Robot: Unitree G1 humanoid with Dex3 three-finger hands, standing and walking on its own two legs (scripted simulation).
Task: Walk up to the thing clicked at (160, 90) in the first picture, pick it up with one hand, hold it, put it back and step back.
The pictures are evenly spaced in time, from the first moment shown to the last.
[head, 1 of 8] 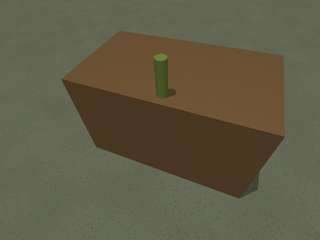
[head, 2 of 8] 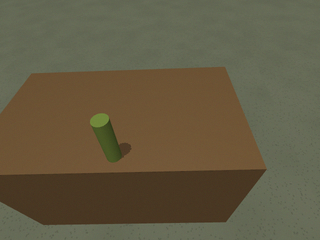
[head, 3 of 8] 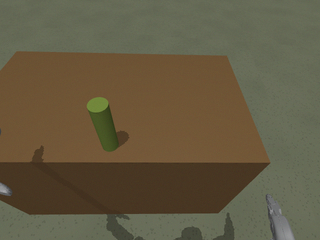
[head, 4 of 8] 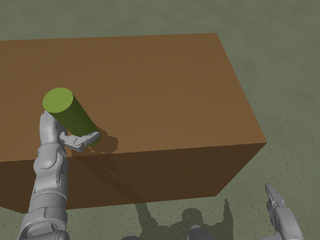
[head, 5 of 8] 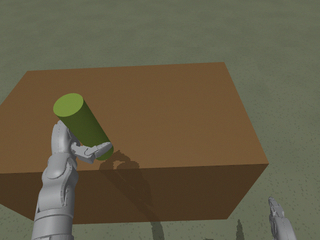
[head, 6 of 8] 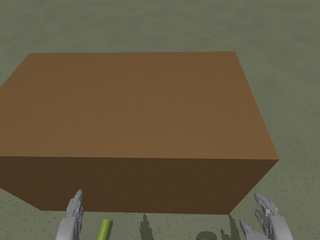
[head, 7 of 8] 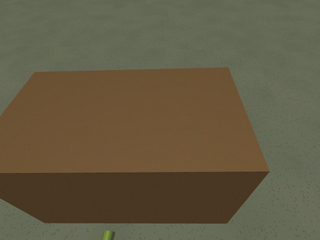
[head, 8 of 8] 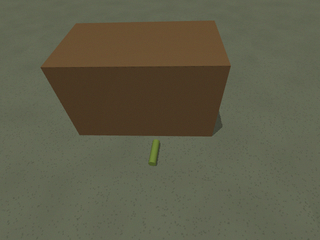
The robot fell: no
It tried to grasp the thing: yes
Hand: left
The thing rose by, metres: 0.23
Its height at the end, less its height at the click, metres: -0.72
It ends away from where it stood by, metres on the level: 0.25
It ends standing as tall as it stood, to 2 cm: no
